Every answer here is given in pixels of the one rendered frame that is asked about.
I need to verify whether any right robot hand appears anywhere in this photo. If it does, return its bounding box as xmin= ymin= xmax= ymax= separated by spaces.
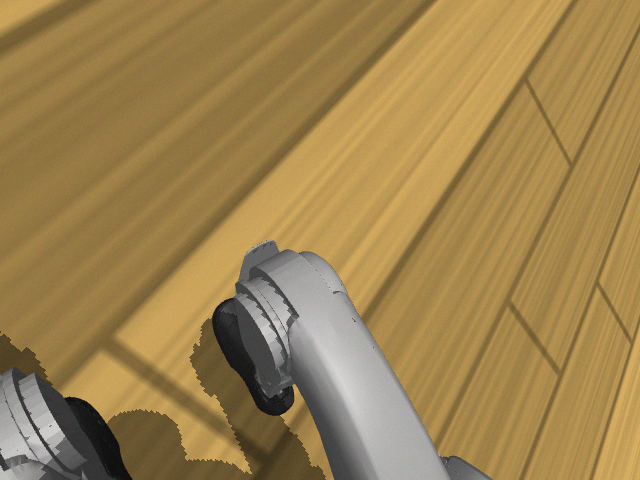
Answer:
xmin=439 ymin=455 xmax=493 ymax=480

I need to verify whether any right robot foot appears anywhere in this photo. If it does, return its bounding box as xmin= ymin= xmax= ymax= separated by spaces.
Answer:
xmin=212 ymin=298 xmax=294 ymax=416

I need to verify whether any left robot foot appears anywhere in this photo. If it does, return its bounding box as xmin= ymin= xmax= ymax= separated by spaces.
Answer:
xmin=64 ymin=397 xmax=133 ymax=480

